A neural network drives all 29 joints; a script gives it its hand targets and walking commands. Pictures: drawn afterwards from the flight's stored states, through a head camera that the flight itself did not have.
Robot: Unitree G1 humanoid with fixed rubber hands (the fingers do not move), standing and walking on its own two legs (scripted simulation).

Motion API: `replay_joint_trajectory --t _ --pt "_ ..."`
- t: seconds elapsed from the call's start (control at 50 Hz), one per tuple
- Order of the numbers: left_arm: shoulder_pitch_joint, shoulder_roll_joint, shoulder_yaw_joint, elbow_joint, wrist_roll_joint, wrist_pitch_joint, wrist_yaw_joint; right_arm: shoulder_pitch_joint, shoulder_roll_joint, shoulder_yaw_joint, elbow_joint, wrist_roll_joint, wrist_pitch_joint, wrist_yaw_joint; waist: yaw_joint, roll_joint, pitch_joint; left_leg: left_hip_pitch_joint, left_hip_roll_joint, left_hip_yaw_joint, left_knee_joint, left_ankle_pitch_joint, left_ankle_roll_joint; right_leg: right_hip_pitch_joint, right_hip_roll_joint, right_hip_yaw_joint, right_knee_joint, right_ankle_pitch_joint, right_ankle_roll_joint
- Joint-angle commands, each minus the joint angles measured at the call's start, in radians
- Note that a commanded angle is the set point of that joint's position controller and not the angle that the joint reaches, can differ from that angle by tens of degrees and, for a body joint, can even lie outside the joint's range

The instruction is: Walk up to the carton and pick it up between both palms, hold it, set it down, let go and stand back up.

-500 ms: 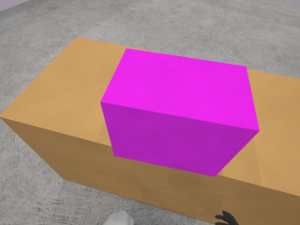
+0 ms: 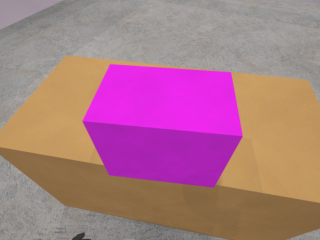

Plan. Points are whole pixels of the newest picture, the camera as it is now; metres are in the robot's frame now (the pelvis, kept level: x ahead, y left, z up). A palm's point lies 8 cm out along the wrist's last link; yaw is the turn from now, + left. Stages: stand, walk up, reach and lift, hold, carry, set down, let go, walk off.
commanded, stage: walk up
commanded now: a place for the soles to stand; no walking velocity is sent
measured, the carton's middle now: (164, 128) +0.39 +0.00 +0.05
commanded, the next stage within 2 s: none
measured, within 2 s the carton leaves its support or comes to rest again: neither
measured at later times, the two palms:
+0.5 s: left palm out of the picture +0.04 +0.30 -0.13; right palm out of the picture +0.05 -0.24 -0.13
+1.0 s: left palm out of the picture +0.00 +0.27 -0.12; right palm out of the picture -0.04 -0.20 -0.14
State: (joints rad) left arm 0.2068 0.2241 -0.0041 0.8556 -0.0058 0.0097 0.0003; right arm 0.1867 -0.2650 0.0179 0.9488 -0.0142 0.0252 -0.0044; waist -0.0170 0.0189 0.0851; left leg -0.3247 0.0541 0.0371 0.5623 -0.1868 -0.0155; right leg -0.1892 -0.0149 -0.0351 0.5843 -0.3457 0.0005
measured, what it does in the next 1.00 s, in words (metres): steps on the spot: right foot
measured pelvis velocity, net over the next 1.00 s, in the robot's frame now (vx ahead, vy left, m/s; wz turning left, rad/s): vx -0.04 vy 0.04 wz -0.15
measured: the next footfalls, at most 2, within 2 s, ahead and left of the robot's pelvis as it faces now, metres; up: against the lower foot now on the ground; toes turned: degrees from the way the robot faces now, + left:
right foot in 0.78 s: -0.04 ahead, -0.06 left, +0.00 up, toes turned -9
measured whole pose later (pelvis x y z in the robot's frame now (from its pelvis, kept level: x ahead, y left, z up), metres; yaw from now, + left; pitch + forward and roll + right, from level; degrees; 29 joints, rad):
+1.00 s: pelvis -0.04 +0.04 +0.01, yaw -9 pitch -1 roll +0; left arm 0.37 0.16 -0.01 0.92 0.01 -0.02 0.01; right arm 0.24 -0.24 0.03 1.02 -0.02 0.01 -0.01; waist -0.01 0.05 0.03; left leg -0.28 0.03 0.00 0.51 -0.21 0.00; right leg -0.19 0.04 -0.01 0.52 -0.31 -0.03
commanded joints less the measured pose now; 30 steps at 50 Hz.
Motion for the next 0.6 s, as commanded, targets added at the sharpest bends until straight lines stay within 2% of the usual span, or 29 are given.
replay_joint_trajectory --t 0.0,0.08,0.12,0.24,0.26,0.28,0.3,0.34,0.36,0.4,0.42,0.44,0.46,0.48,0.5,0.52,0.54,0.56,0.58 --pt "0.033 0.156 0.028 -0.04 0.002 -0.011 0.005 0.006 -0.122 -0.02 -0.052 0.007 -0.029 -0.002 0.018 -0.035 -0.055 0.088 0.055 -0.087 -0.085 0.052 0.059 -0.105 -0.101 0.11 -0.165 0.065 -0.067" --pt "0.062 0.14 0.012 -0.018 0.005 -0.016 0.004 0.011 -0.153 -0.023 -0.043 0.015 -0.03 -0.003 0.03 0.04 -0.058 0.043 0.098 -0.154 -0.18 -0.046 0.08 -0.071 -0.061 0.076 -0.118 0.029 -0.051" --pt "0.076 0.138 0.006 -0.006 0.005 -0.021 0.006 0.01 -0.159 -0.023 -0.038 0.015 -0.028 -0.003 0.032 0.056 -0.067 0.041 0.104 -0.164 -0.205 -0.083 0.083 -0.063 -0.056 0.073 -0.115 0.026 -0.046" --pt "0.089 0.155 -0.001 0.018 0.002 -0.033 0.01 0.031 -0.147 -0.018 -0.015 0.013 -0.024 -0.003 0.013 0.032 -0.076 0.087 0.087 -0.138 -0.184 -0.102 0.076 -0.108 -0.069 0.092 -0.149 0.022 -0.046" --pt "0.072 0.21 0.022 -0.03 0.013 -0.043 0.022 -0.017 -0.207 -0.05 -0.034 -0.003 -0.007 -0.004 0.028 0.037 -0.027 0.103 0.043 -0.064 -0.075 -0.011 0.075 -0.164 -0.111 0.141 -0.148 0.185 -0.072" --pt "0.077 0.244 0.031 -0.028 0.013 -0.049 0.027 -0.005 -0.182 -0.046 -0.038 -0.012 -0.004 -0.002 0.014 -0.016 -0.065 0.117 0.026 -0.033 -0.008 0.043 0.066 -0.156 -0.153 0.188 -0.169 0.269 -0.091" --pt "0.058 0.265 0.041 -0.036 0.013 -0.046 0.03 0.013 -0.153 -0.041 -0.043 -0.015 -0.001 0.001 0.002 -0.064 -0.066 0.081 0.007 -0.014 0.026 0.023 0.055 -0.138 -0.184 0.225 -0.184 0.294 -0.115" --pt "0.052 0.275 0.053 -0.052 0.017 -0.037 0.033 0.013 -0.129 -0.039 -0.055 -0.018 0.006 0.005 0.006 -0.13 -0.058 0.072 -0.012 -0.002 0.073 -0.061 0.044 -0.159 -0.22 0.27 -0.202 0.292 -0.152" --pt "0.038 0.271 0.054 -0.062 0.019 -0.032 0.03 0.016 -0.127 -0.042 -0.064 -0.02 0.008 0.006 0.001 -0.156 -0.056 0.093 -0.012 -0.008 0.088 -0.101 0.046 -0.189 -0.222 0.267 -0.203 0.278 -0.158" --pt "0.004 0.26 0.056 -0.078 0.021 -0.019 0.028 0.039 -0.125 -0.046 -0.071 -0.013 0.01 0.01 -0.015 -0.178 -0.046 0.124 -0.009 -0.015 0.079 -0.122 0.052 -0.242 -0.194 0.233 -0.185 0.216 -0.147" --pt "0.0 0.252 0.055 -0.083 0.023 -0.013 0.026 0.045 -0.132 -0.05 -0.075 -0.009 0.01 0.011 -0.02 -0.162 -0.046 0.139 0.001 -0.027 0.048 -0.107 0.057 -0.26 -0.167 0.214 -0.157 0.183 -0.13" --pt "0.013 0.237 0.052 -0.086 0.023 -0.008 0.023 0.045 -0.15 -0.055 -0.084 -0.007 0.009 0.01 -0.02 -0.11 -0.046 0.146 0.032 -0.066 -0.021 -0.102 0.065 -0.273 -0.124 0.182 -0.108 0.138 -0.107" --pt "0.033 0.208 0.045 -0.092 0.02 -0.006 0.02 0.04 -0.181 -0.064 -0.092 -0.004 0.009 0.008 -0.015 -0.011 -0.04 0.134 0.105 -0.155 -0.141 -0.144 0.088 -0.286 -0.048 0.12 -0.001 0.06 -0.075" --pt "0.074 0.157 0.035 -0.091 0.014 -0.003 0.021 0.041 -0.212 -0.075 -0.091 0.01 0.012 0.004 -0.006 0.124 -0.05 0.093 0.209 -0.289 -0.298 -0.223 0.14 -0.267 0.068 0.013 0.206 -0.079 -0.044" --pt "0.131 0.13 0.041 -0.082 0.018 0.005 0.032 0.016 -0.242 -0.087 -0.103 0.014 0.019 -0.004 -0.007 0.221 -0.066 0.057 0.291 -0.365 -0.36 -0.285 0.202 -0.252 0.094 -0.003 0.395 -0.28 -0.027" --pt "0.15 0.14 0.045 -0.079 0.021 0.006 0.04 0.007 -0.221 -0.083 -0.112 0.008 0.023 -0.013 -0.008 0.184 -0.066 0.051 0.318 -0.371 -0.352 -0.263 0.242 -0.273 0.066 0.063 0.503 -0.334 -0.026" --pt "0.154 0.142 0.047 -0.078 0.015 0.005 0.042 -0.007 -0.195 -0.08 -0.12 0.006 0.027 -0.019 -0.006 0.14 -0.051 0.04 0.284 -0.289 -0.323 -0.192 0.248 -0.282 0.055 0.093 0.559 -0.311 -0.025" --pt "0.171 0.14 0.048 -0.072 0.014 0.001 0.036 -0.016 -0.172 -0.074 -0.123 0.0 0.026 -0.025 0.006 0.099 -0.068 0.037 0.258 -0.237 -0.294 -0.165 0.236 -0.271 0.048 0.115 0.576 -0.277 -0.017" --pt "0.186 0.128 0.052 -0.066 0.019 0.002 0.03 -0.059 -0.162 -0.065 -0.125 -0.011 0.023 -0.029 0.024 0.088 -0.1 0.026 0.235 -0.197 -0.285 -0.134 0.217 -0.232 0.034 0.101 0.517 -0.229 -0.018"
